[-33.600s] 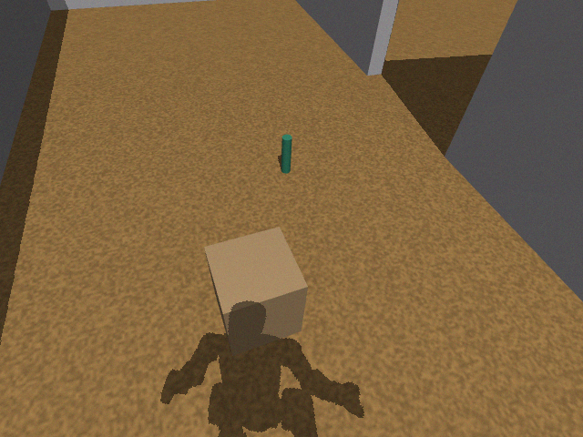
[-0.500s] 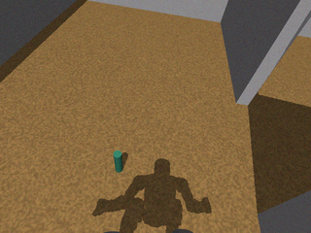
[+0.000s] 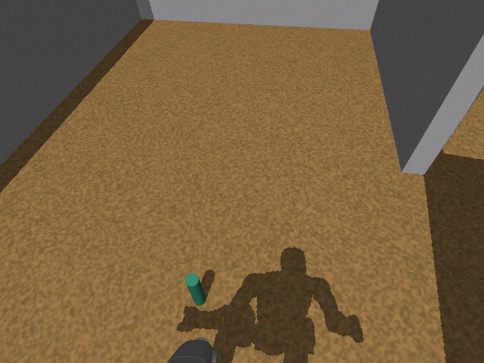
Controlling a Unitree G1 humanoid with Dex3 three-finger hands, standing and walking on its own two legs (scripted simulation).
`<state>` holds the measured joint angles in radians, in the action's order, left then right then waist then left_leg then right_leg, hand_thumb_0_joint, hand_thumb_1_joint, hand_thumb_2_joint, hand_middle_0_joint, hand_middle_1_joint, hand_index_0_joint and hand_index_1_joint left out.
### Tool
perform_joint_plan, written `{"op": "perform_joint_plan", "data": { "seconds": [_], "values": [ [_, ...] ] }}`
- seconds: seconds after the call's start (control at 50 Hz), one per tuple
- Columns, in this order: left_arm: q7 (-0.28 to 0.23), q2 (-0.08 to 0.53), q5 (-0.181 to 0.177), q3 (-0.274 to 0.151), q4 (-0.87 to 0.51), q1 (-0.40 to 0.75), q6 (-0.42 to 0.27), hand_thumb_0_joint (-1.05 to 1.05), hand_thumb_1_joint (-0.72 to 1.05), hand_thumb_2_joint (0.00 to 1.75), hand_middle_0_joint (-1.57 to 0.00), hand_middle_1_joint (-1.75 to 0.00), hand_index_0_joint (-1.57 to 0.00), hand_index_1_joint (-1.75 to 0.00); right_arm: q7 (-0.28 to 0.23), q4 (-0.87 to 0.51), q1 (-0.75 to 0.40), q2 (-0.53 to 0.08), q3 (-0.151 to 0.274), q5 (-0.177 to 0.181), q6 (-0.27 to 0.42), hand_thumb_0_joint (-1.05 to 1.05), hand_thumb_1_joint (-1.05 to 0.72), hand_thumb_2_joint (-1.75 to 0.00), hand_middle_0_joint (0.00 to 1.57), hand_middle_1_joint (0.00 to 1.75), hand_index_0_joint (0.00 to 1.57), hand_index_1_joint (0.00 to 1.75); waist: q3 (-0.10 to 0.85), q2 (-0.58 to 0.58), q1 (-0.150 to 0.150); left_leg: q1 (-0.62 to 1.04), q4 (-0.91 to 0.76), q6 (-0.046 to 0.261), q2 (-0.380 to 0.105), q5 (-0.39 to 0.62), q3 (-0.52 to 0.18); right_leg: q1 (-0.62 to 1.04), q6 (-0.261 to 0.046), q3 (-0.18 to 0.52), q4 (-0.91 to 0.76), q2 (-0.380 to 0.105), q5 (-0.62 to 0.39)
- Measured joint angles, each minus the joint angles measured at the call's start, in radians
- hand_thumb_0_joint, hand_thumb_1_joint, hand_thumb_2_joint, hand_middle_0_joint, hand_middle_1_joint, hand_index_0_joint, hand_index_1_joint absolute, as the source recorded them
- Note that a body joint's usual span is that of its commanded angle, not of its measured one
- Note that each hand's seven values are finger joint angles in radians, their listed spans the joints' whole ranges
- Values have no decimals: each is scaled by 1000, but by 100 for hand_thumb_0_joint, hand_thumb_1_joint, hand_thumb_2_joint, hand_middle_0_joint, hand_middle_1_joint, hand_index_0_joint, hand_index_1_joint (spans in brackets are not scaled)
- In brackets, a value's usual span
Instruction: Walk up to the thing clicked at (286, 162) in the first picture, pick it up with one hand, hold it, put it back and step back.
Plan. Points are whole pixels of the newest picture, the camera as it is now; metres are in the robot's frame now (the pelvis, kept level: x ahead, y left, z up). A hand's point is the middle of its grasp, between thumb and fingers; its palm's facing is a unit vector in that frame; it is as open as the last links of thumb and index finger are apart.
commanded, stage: walk up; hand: left
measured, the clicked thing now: (196, 290) +0.45 +0.24 -0.66
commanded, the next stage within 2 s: stand in 1.60 s
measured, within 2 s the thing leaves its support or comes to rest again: neither
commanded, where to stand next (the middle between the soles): +0.13 +0.02 m, yaw +0 degrees
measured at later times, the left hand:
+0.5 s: hand (97, 362) +0.13 +0.29 -0.16, palm faces -0.05 -0.93 -0.37, open 7.4 cm
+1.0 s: hand (113, 323) +0.20 +0.28 -0.14, palm faces -0.04 -0.94 -0.33, open 7.4 cm
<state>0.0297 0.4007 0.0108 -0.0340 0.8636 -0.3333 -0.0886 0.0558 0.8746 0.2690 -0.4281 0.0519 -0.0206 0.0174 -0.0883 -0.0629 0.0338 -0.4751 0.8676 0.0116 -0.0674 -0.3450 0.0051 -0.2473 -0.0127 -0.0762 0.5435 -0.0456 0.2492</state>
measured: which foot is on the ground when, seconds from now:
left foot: up 0.00-0.10, down 0.12-1.00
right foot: down 0.00-1.00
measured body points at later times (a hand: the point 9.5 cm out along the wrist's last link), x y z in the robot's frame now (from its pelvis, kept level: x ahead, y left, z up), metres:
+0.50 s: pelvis +0.08 +0.02 -0.01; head +0.09 +0.02 +0.44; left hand +0.13 +0.34 -0.13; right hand +0.15 -0.29 -0.13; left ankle +0.12 +0.15 -0.73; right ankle +0.07 -0.10 -0.73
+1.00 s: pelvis +0.09 +0.03 +0.01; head +0.10 +0.03 +0.46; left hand +0.20 +0.33 -0.12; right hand +0.18 -0.28 -0.11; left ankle +0.12 +0.15 -0.73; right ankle +0.07 -0.10 -0.73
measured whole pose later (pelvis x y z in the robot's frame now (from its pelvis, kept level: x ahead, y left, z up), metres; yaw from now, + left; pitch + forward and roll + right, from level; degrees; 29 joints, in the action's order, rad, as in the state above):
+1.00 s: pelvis +0.09 +0.03 +0.01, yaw -1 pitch -2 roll +0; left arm 0.01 0.36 0.00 0.00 1.14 -0.06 -0.02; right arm 0.02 1.14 0.06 -0.36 -0.01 -0.01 0.02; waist -0.05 0.01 0.00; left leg -0.17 0.40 -0.01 -0.03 -0.19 0.01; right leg -0.10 0.02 -0.04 0.38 -0.04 0.24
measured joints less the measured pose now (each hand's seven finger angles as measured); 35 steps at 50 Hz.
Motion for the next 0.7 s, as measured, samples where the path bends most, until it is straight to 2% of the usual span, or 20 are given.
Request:
{"op": "perform_joint_plan", "data": {
  "seconds": [0.12,0.16,0.2,0.22,0.28,0.32,0.36,0.42,0.46,0.48,0.6,0.7],
  "values": [
    [-20,15,-11,15,21,14,34,1,90,90,-20,-30,-21,-30,-20,24,-49,14,-2,6,6,1,-90,-90,21,30,20,30,-12,29,6,85,-250,2,11,170,7,-24,36,12,133,-19,106],
    [-24,20,-14,17,32,40,54,1,90,90,-20,-30,-21,-30,-25,32,-65,34,-4,4,12,1,-91,-90,21,30,20,30,-19,68,5,78,-215,-14,33,135,21,-51,14,36,210,-36,177],
    [-27,18,-11,19,44,58,64,1,90,90,-20,-30,-21,-30,-19,28,-73,48,-13,4,15,1,-90,-90,21,30,20,30,-19,81,0,77,-195,-3,29,113,26,-87,-2,51,304,-11,278],
    [-26,18,-9,19,50,64,65,1,90,90,-20,-30,-21,-30,-18,25,-76,55,-17,3,15,1,-90,-90,21,30,20,30,-17,86,-5,82,-198,2,25,109,27,-102,-6,51,334,-1,298],
    [-21,15,-8,16,64,71,55,1,90,90,-20,-30,-21,-30,-20,21,-80,60,-26,-2,13,1,-90,-89,21,30,20,30,-8,91,-21,97,-215,1,16,107,31,-114,-12,38,299,6,262],
    [-19,11,-3,11,75,70,45,1,90,90,-20,-30,-21,-30,-20,25,-81,52,-30,-1,4,1,-90,-89,21,30,20,30,0,84,-30,97,-204,-8,11,94,29,-83,-12,31,187,11,187],
    [-23,1,8,5,90,72,40,0,90,90,-20,-30,-21,-30,-25,36,-82,41,-32,5,-8,1,-90,-89,21,30,20,30,5,64,-32,93,-170,-19,-3,68,18,-54,0,21,125,25,75],
    [-23,-8,16,8,111,72,41,0,90,90,-20,-30,-21,-30,-32,73,-85,42,-35,11,-21,1,-90,-90,21,30,20,30,25,60,-20,104,-154,-5,20,-24,-1,-45,8,30,125,24,90],
    [-22,-14,9,15,128,84,48,1,90,90,-20,-30,-21,-30,-35,95,-88,39,-37,17,-10,1,-90,-90,21,30,20,30,26,58,-21,134,-207,-11,31,71,1,-32,16,36,120,15,98],
    [-22,-17,5,19,137,94,52,1,90,90,-20,-30,-21,-30,-36,107,-91,40,-37,17,-3,1,-90,-90,21,30,20,30,25,58,-22,145,-223,-20,35,85,4,-26,21,38,116,10,100],
    [-22,-18,-10,25,167,161,47,1,90,90,-20,-30,-21,-30,-34,166,-123,59,-58,22,6,1,-90,-90,21,30,20,30,18,55,-23,188,-281,-27,31,79,1,29,25,32,30,15,72],
    [-26,-18,-17,29,191,217,53,1,90,90,-20,-30,-21,-30,-39,195,-163,69,-61,25,6,1,-90,-90,21,30,20,30,16,62,-28,219,-322,-25,36,95,5,58,28,34,-7,11,58]
  ]
}}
